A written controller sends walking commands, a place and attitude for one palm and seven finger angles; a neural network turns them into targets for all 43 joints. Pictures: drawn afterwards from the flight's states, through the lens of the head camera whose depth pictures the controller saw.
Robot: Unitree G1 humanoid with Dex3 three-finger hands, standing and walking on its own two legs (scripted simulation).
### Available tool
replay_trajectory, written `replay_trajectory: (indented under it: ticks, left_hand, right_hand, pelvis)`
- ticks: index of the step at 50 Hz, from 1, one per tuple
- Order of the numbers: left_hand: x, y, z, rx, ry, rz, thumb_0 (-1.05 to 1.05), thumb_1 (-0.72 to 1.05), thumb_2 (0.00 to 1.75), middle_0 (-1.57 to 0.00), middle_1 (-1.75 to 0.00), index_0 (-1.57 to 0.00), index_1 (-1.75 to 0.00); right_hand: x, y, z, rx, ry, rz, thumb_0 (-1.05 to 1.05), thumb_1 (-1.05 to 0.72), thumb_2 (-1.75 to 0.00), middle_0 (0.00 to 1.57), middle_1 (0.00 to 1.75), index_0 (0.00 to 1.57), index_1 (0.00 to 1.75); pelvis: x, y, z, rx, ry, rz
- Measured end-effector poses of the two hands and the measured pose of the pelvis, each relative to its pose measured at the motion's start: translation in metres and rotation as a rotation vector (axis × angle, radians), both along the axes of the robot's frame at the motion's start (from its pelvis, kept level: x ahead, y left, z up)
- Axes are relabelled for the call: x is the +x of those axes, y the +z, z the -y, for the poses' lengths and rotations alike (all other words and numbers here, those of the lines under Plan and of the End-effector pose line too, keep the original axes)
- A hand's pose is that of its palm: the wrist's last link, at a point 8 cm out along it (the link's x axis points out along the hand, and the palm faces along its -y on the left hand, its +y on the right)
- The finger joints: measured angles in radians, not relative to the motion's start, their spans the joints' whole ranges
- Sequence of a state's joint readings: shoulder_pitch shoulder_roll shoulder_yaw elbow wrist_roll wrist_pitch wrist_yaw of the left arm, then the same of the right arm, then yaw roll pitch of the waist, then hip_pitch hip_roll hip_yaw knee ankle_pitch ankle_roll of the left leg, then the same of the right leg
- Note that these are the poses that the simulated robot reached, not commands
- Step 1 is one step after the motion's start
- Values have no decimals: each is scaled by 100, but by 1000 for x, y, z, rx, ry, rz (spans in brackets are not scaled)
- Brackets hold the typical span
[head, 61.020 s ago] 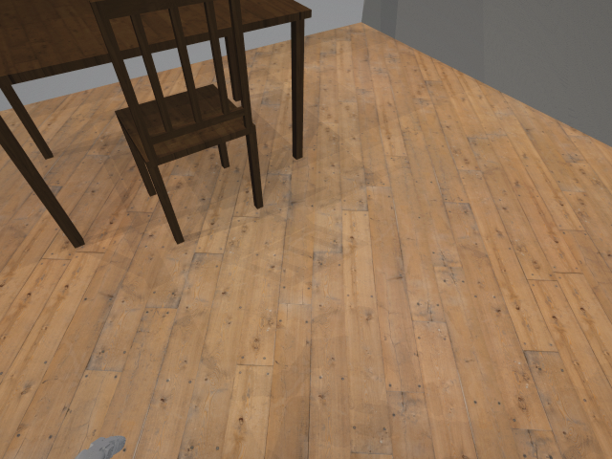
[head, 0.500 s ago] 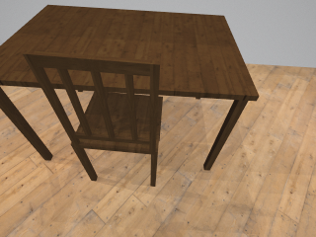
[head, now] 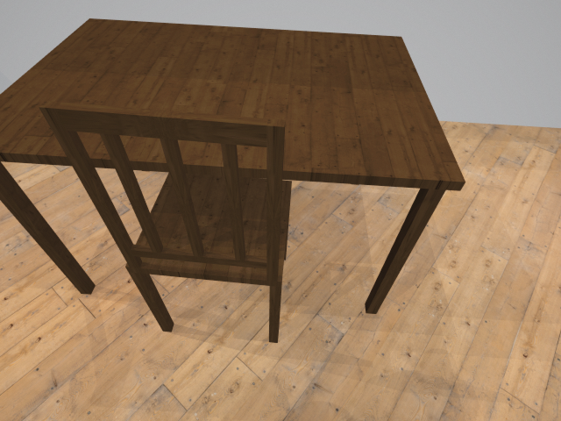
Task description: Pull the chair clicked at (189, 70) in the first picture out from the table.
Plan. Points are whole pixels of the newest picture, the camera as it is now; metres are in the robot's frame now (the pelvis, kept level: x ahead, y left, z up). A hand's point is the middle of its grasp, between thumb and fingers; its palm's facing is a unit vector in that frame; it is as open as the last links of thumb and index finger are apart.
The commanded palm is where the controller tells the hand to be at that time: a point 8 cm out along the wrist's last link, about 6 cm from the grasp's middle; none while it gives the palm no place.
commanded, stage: shuffle to correct the standing spot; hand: left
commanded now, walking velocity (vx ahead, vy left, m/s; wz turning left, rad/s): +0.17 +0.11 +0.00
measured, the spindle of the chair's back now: (186, 205) +0.52 +0.24 -0.06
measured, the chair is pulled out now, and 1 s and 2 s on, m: -0.08 -0.08 -0.08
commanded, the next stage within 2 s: come to a stop and stand still in 0.20 s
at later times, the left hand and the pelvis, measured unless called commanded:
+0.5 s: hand out of the picture +0.14 +0.19 -0.16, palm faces +0.04 -0.97 -0.25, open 7.3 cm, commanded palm none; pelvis +0.07 +0.00 +0.00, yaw +1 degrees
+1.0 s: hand out of the picture +0.12 +0.28 -0.17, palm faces -0.02 -0.97 -0.25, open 7.4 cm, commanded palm none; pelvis +0.08 +0.08 +0.00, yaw -1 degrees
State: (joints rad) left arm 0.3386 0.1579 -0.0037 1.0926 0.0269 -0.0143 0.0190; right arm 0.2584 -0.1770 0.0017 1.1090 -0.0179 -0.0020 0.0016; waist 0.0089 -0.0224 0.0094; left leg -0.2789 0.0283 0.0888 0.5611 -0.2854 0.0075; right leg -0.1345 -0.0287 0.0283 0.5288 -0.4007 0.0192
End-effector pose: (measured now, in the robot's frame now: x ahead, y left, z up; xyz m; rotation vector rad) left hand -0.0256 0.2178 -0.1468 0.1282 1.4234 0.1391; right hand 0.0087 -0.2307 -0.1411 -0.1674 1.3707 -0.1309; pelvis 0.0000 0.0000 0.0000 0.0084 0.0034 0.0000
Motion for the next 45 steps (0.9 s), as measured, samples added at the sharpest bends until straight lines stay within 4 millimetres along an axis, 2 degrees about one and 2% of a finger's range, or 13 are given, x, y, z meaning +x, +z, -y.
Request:
replay_trajectory:
  ticks: [6, 9, 11, 14, 18, 20, 22, 27, 32, 35, 39, 45]
  left_hand:
    - [7, -7, -13, -2, 31, -40, 0, 91, 90, -20, -30, -20, -30]
    - [19, -7, -21, 5, 5, -68, 0, 91, 90, -20, -30, -20, -30]
    - [36, -3, -26, 20, -16, -59, 1, 91, 90, -20, -30, -20, -30]
    - [73, 6, -29, 39, -33, 7, 1, 91, 90, -20, -30, -20, -30]
    - [123, 14, -24, 62, -48, 140, 1, 91, 90, -20, -30, -20, -30]
    - [140, 11, -21, 81, -49, 197, 1, 91, 90, -20, -30, -20, -30]
    - [149, 13, -16, 80, -39, 216, 0, 91, 90, -20, -30, -20, -30]
    - [152, 19, -19, 88, -28, 211, 0, 94, 90, -20, -30, -21, -30]
    - [141, 14, -33, 66, -31, 164, 0, 93, 90, -20, -30, -21, -30]
    - [133, 2, -46, 48, -34, 133, 0, 92, 90, -20, -30, -21, -30]
    - [126, 2, -65, 58, -47, 126, 0, 91, 90, -20, -30, -21, -30]
    - [128, 2, -97, 75, -68, 119, 1, 91, 90, -20, -30, -21, -30]
  right_hand:
    - [21, -1, -7, -24, 10, -9, 0, -90, -89, 20, 29, 20, 29]
    - [29, 0, -12, -34, -5, 26, 0, -90, -89, 20, 29, 20, 29]
    - [27, 1, -15, -27, -21, 29, 0, -90, -89, 20, 29, 20, 29]
    - [18, 0, -21, 3, -27, -19, 0, -90, -89, 20, 29, 20, 29]
    - [10, -12, -24, 54, -27, -99, 0, -90, -89, 20, 29, 20, 29]
    - [12, -23, -21, 70, -30, -118, 0, -90, -89, 20, 29, 20, 29]
    - [21, -26, -19, 68, -28, -125, 0, -90, -89, 20, 29, 20, 29]
    - [62, -13, -19, 53, -28, -49, 1, -91, -89, 20, 29, 20, 29]
    - [95, 2, -17, 0, -20, 50, 1, -93, -89, 20, 29, 20, 29]
    - [104, 4, -20, -36, -9, 99, 1, -92, -89, 20, 29, 20, 29]
    - [113, 8, -29, -54, -1, 135, 1, -92, -89, 20, 29, 20, 29]
    - [126, 10, -58, -45, -4, 195, 1, -91, -89, 20, 29, 20, 29]
  pelvis:
    - [26, -6, -11, 6, -2, -6]
    - [35, -6, -16, 5, -23, -4]
    - [39, -3, -16, 2, -29, -1]
    - [45, 1, -14, 2, -26, 0]
    - [58, -2, -8, 13, -20, 5]
    - [65, -11, -3, 29, -12, 8]
    - [70, -10, -3, 11, 13, 15]
    - [73, 0, -4, 21, 12, 8]
    - [70, 3, -16, 27, -7, 2]
    - [69, -3, -29, 6, -8, 17]
    - [69, -5, -45, -10, -9, 11]
    - [74, -6, -71, -18, -19, -2]
